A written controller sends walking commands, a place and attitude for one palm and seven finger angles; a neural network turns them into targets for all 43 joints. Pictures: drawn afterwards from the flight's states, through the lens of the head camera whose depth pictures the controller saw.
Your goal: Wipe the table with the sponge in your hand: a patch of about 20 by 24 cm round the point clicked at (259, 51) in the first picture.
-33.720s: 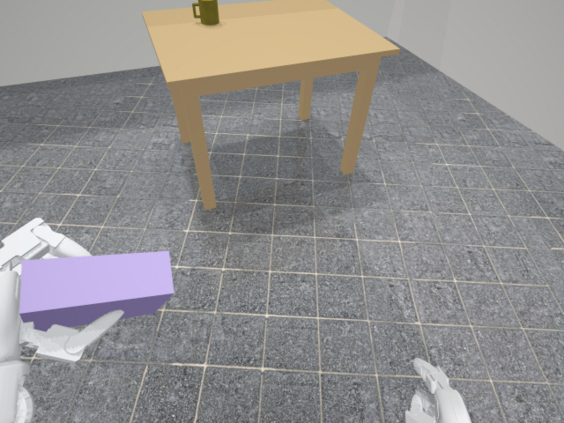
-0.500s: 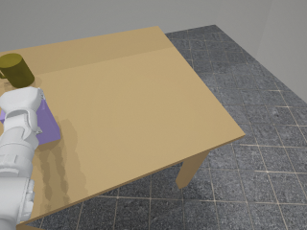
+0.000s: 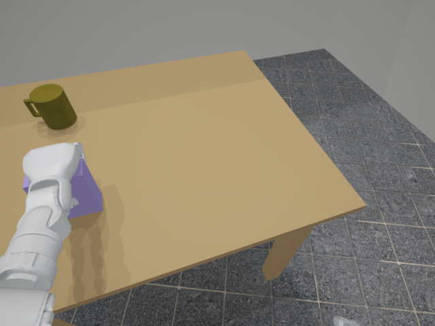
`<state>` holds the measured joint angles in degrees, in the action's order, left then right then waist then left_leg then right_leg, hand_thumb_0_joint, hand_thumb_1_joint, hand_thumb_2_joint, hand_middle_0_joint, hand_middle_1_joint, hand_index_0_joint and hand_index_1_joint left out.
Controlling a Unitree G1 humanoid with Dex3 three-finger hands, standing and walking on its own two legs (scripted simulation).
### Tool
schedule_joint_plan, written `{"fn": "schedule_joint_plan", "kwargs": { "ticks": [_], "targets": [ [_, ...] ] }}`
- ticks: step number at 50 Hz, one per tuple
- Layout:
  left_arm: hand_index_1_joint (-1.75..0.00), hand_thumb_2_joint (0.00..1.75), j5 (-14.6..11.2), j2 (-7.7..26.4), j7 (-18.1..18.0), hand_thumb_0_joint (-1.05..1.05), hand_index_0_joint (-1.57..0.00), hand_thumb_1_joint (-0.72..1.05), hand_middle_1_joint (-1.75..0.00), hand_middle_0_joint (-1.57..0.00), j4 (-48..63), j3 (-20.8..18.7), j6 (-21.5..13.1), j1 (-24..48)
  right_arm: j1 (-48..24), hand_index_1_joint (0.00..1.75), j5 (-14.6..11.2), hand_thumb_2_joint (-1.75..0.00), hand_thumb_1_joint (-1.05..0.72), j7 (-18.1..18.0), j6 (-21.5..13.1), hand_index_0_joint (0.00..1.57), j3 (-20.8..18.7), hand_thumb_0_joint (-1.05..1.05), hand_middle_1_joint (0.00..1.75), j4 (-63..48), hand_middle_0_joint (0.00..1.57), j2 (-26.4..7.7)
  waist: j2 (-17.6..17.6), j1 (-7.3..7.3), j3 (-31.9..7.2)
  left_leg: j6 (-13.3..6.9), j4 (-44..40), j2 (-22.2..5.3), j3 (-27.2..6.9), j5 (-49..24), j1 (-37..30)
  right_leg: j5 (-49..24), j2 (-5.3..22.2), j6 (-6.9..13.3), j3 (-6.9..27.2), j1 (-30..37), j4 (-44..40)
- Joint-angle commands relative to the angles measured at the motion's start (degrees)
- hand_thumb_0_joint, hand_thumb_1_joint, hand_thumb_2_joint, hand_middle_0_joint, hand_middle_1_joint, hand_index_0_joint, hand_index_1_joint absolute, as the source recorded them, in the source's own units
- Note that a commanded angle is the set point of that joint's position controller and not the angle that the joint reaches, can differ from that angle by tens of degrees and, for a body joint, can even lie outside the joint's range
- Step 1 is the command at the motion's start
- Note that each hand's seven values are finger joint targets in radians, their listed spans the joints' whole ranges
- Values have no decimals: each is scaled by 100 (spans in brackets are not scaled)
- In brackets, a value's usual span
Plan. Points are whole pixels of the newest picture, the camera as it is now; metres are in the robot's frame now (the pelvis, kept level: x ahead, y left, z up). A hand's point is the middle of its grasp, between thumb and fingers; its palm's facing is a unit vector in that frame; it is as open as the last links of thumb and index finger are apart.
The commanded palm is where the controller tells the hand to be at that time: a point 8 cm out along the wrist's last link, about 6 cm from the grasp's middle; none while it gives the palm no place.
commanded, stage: wipe back along the first lane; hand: left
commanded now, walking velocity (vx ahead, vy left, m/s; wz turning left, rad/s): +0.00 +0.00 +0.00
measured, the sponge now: (71, 197) +0.36 +0.33 -0.02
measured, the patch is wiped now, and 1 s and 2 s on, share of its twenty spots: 0.95 0.95 0.95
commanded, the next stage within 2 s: lift the sponge slowly off the table in 1.32 s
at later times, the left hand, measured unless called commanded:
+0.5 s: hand (67, 199) +0.33 +0.31 +0.04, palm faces -0.05 -0.03 -1.00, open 9.4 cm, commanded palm +0.29 +0.29 +0.07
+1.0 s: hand (69, 227) +0.27 +0.28 +0.04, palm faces -0.03 -0.03 -1.00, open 9.3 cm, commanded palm +0.23 +0.27 +0.06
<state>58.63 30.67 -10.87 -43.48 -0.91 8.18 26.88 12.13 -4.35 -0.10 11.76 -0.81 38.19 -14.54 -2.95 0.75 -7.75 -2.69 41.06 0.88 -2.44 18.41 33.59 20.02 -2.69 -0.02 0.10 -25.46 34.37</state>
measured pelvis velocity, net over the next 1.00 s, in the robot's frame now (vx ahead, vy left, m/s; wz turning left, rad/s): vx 0.00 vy -0.02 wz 0.00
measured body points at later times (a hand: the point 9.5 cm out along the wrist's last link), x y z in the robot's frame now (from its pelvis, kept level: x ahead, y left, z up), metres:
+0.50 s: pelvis +0.00 -0.01 +0.00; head +0.01 -0.01 +0.45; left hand +0.33 +0.30 +0.09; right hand +0.14 -0.26 -0.11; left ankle +0.01 +0.08 -0.72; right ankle -0.04 -0.14 -0.72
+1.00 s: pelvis +0.00 -0.02 +0.01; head +0.01 -0.04 +0.46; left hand +0.27 +0.28 +0.09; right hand +0.20 -0.25 -0.09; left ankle +0.01 +0.08 -0.72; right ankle -0.04 -0.14 -0.72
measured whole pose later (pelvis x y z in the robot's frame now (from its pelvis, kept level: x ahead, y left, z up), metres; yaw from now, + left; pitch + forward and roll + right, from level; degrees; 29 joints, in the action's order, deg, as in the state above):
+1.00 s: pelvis +0.00 -0.02 +0.01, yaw +0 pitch +5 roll -2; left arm 55.9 25.3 -12.1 -16.1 2.7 13.0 0.2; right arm 6.8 -4.5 -0.5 9.2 -0.3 35.9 -15.0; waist -4.7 -3.0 -6.7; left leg -1.5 36.9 0.8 -2.2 17.7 24.4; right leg 20.3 -2.6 1.0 0.5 -17.4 32.4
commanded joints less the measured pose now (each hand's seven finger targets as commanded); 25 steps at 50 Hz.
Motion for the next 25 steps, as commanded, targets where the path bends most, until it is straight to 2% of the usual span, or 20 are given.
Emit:
{"fn": "schedule_joint_plan", "kwargs": {
  "ticks": [1,3,4,6,7,9,10,12,13,14,16,17,19,20,22,23,24,25],
  "targets": [
    [-160,130,37,974,57,0,-120,10,-160,-120,693,22,105,950,-205,30,14,-90,-90,-45,-149,20,-320,0,30,-705,20,-935,-137,-8,-1279,4,-445,-72,-225,-2106,-1860,-1610,-200,455,-251,-97,-371],
    [-160,130,73,940,75,0,-120,10,-160,-120,601,54,158,908,-240,30,16,-90,-90,-51,-148,20,-294,0,30,-716,20,-937,35,2,-1049,-4,-517,-61,-230,-1783,-1689,-1426,-197,459,-247,-127,-421],
    [-160,130,27,883,95,0,-120,10,-160,-120,684,27,133,875,-331,30,5,-90,-90,-61,-155,20,-273,0,30,-744,20,-914,-27,-61,-1028,4,-581,-67,-254,-1761,-1672,-1372,-192,482,-232,-89,-430],
    [-160,130,58,819,90,0,-120,10,-160,-120,590,160,174,919,-284,30,8,-90,-90,-74,-145,20,-270,0,30,-735,20,-925,36,-4,-885,-5,-595,-43,-239,-1446,-1603,-1142,-197,470,-260,-180,-450],
    [-160,130,101,793,95,0,-120,10,-160,-120,603,199,181,975,-303,30,8,-90,-90,-75,-143,20,-265,0,30,-731,20,-916,38,-8,-917,5,-608,-30,-254,-1396,-1592,-1121,-193,475,-258,-194,-444],
    [-160,130,18,653,98,0,-120,10,-160,-120,789,179,137,743,-388,30,4,-90,-90,-74,-175,20,-268,0,30,-797,20,-869,-56,-104,-1100,19,-632,-51,-278,-1558,-1708,-1198,-199,500,-241,-71,-424],
    [-160,130,1,722,82,0,-120,10,-160,-120,773,127,137,594,-338,30,12,-90,-90,-85,-172,20,-281,0,30,-783,20,-893,35,-111,-1144,8,-601,-31,-253,-1544,-1733,-1217,-203,486,-229,-11,-433],
    [-160,130,18,684,85,0,-120,10,-160,-120,851,175,139,556,-383,30,8,-90,-90,-78,-170,20,-267,0,30,-817,20,-884,39,-97,-1090,20,-583,-18,-245,-1519,-1661,-1251,-201,488,-228,-14,-427],
    [-160,130,-30,541,81,0,-120,10,-160,-120,914,234,147,259,-409,30,8,-90,-90,-64,-188,20,-271,0,30,-853,20,-861,66,-138,-1139,-1,-573,-10,-194,-1538,-1651,-1316,-201,481,-216,81,-436],
    [-160,130,-71,521,89,0,-120,10,-160,-120,1076,203,139,305,-501,30,-4,-90,-90,-68,-197,20,-265,0,30,-874,20,-857,-5,-150,-1162,12,-607,-32,-236,-1633,-1708,-1356,-195,493,-195,104,-437],
    [-160,130,-63,525,65,0,-120,10,-160,-120,1098,240,191,205,-483,30,3,-90,-90,-68,-195,20,-266,0,30,-866,20,-863,9,-136,-1024,11,-606,-19,-221,-1480,-1658,-1230,-208,487,-223,53,-438],
    [-160,130,-84,453,66,0,-120,10,-160,-120,1132,282,236,145,-518,30,-8,-90,-90,-65,-197,20,-259,0,30,-877,20,-852,133,-127,-957,-5,-636,-1,-209,-1394,-1631,-1232,-199,471,-213,78,-497],
    [-160,130,-127,593,62,0,-120,10,-160,-120,1263,112,269,113,-612,30,-16,-90,-90,-79,-212,20,-247,0,30,-888,20,-867,105,-186,-940,-9,-677,-3,-215,-1438,-1589,-1303,-194,492,-172,203,-499],
    [-160,130,-121,541,59,0,-120,10,-160,-120,1332,191,278,93,-570,30,-8,-90,-90,-84,-216,20,-250,0,30,-868,20,-869,129,-146,-964,-20,-643,22,-195,-1490,-1649,-1405,-195,474,-180,235,-490],
    [-160,130,-161,639,62,0,-120,10,-160,-120,1332,54,303,-311,-603,30,-20,-90,-90,-85,-242,20,-229,0,30,-905,20,-861,261,-215,-968,-29,-637,53,-151,-1508,-1546,-1570,-179,460,-151,410,-512],
    [-160,130,-179,582,76,0,-120,10,-160,-120,1384,126,324,-332,-640,30,-20,-90,-90,-94,-244,20,-219,0,30,-902,20,-858,246,-190,-927,-32,-656,54,-121,-1472,-1541,-1559,-172,451,-134,416,-531],
    [-160,130,-212,632,99,0,-120,10,-160,-120,1458,33,326,-295,-705,30,-23,-90,-90,-101,-246,20,-210,0,30,-904,20,-857,155,-236,-855,-25,-715,44,-139,-1441,-1521,-1520,-170,471,-115,441,-551],
    [-160,130,-200,644,88,0,-120,10,-160,-120,1483,44,333,-324,-677,30,-21,-90,-90,-103,-247,20,-221,0,30,-878,20,-865,220,-203,-815,-30,-698,55,-142,-1410,-1555,-1487,-175,452,-136,414,-550]
  ]
}}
